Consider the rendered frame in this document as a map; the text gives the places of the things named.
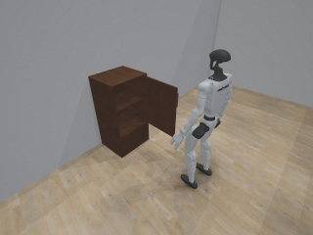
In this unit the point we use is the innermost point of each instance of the robot torso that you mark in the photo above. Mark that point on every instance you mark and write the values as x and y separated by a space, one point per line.
214 102

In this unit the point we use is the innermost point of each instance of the cupboard door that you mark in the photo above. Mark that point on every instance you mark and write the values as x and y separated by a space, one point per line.
161 105

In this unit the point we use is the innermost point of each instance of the robot left hand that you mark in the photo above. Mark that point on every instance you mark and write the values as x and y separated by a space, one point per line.
178 139

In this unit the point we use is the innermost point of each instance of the robot right hand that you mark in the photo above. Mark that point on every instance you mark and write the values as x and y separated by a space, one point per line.
220 114

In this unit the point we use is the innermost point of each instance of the left robot upper arm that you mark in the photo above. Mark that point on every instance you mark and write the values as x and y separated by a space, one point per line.
204 89

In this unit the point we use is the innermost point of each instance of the left robot foot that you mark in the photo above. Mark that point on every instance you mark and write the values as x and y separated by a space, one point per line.
193 184

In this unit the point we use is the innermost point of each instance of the right robot forearm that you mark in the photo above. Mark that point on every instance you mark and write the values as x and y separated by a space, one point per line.
225 104

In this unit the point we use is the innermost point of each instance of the right robot upper arm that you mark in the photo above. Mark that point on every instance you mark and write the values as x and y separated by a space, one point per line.
230 87

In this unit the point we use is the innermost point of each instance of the left robot forearm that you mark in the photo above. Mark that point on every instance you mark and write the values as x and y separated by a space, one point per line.
193 118

